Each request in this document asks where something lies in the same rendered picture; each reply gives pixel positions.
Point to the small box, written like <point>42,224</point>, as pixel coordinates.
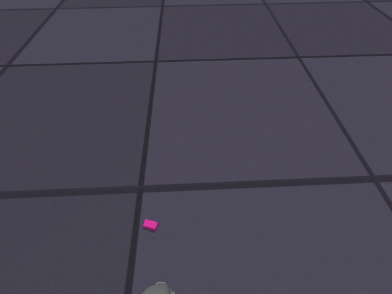
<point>151,225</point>

